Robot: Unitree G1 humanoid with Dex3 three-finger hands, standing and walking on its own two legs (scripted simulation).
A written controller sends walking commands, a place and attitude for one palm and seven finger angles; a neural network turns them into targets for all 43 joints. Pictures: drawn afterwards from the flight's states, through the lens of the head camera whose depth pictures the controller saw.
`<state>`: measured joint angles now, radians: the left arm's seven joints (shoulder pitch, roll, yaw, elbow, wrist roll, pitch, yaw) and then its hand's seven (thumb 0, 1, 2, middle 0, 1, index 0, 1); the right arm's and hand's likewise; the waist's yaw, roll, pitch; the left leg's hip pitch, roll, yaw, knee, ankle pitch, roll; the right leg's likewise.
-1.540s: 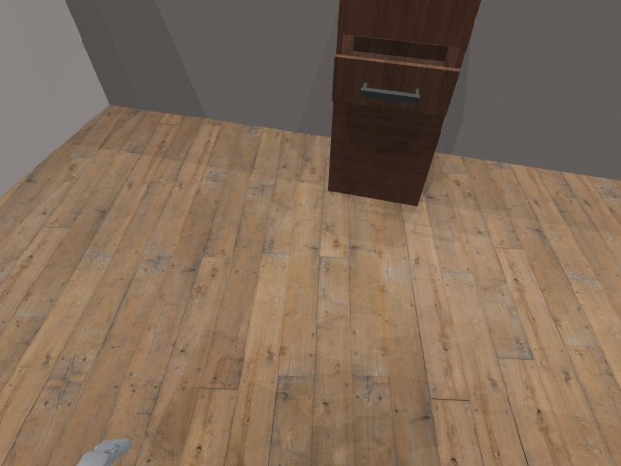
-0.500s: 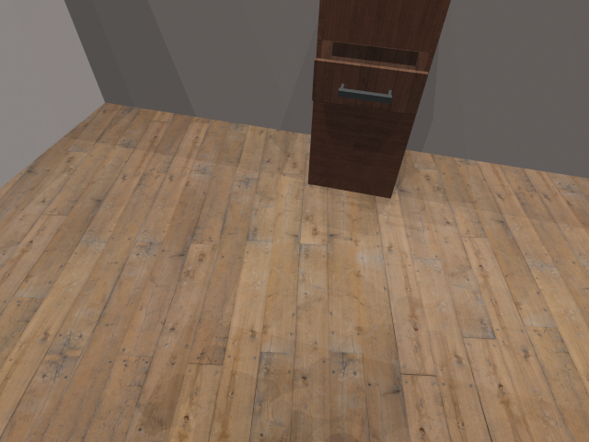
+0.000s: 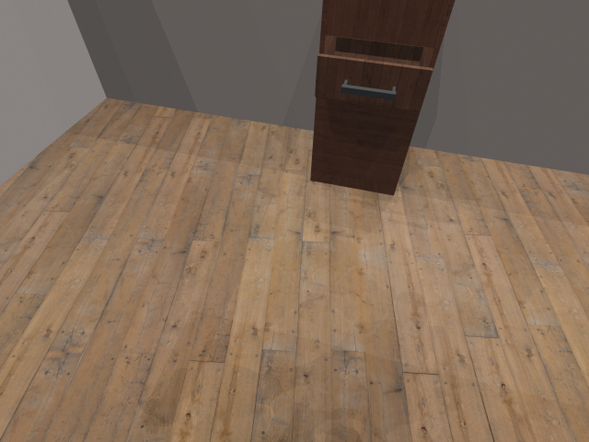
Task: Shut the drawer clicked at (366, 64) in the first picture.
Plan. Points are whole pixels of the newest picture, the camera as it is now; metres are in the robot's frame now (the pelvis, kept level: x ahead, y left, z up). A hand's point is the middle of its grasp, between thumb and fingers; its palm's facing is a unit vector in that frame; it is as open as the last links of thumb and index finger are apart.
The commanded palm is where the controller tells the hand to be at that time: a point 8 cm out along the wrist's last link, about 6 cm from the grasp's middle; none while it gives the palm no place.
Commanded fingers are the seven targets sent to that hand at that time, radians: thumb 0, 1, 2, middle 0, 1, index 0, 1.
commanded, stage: walk to a spot facing it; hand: left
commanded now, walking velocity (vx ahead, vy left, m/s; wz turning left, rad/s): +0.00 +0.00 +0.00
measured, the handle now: (368, 89) +1.23 -0.18 -0.13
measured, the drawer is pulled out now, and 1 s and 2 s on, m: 0.18 0.18 0.18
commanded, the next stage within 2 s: turn to face it in 1.54 s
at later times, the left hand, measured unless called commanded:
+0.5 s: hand out of the picture +0.10 +0.16 -0.19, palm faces -0.15 -0.96 -0.22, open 7.3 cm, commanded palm none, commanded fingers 0.00 0.90 0.90 -0.20 -0.30 -0.20 -0.30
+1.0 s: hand (226, 379) +0.26 +0.14 -0.20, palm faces -0.25 -0.95 -0.18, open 7.3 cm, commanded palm none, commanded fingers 0.00 0.90 0.90 -0.20 -0.30 -0.20 -0.30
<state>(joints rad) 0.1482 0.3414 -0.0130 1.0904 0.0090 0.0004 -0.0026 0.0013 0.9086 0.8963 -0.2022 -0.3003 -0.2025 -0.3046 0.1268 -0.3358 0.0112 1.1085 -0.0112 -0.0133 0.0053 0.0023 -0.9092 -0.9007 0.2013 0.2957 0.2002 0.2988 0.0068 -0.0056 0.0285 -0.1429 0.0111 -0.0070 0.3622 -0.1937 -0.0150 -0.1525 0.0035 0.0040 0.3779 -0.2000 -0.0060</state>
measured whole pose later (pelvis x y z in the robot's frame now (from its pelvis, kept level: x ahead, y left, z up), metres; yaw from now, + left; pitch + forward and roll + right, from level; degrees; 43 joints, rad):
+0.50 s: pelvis +0.07 -0.04 -0.03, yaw -11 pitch -1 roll +1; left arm 0.32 0.21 0.03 1.02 0.02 0.01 -0.05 0.00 0.91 0.90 -0.20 -0.30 -0.20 -0.30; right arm 0.32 -0.24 -0.03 1.07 -0.02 -0.03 0.00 0.00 -0.91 -0.90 0.20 0.30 0.20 0.30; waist 0.01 0.02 0.05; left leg -0.13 0.13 0.15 0.63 -0.45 -0.05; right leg -0.33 0.00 -0.08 0.66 -0.33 -0.03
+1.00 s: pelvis +0.27 -0.05 -0.03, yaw -22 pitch +0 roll -2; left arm 0.47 0.17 0.04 1.06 0.02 -0.05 0.01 0.00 0.91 0.90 -0.20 -0.30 -0.20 -0.30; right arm 0.09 -0.16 -0.02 0.92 -0.02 -0.05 0.03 0.00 -0.91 -0.90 0.20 0.30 0.20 0.30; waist 0.07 -0.01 0.03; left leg -0.45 0.07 0.08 0.60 -0.17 0.00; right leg 0.02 0.05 0.12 0.48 -0.48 -0.02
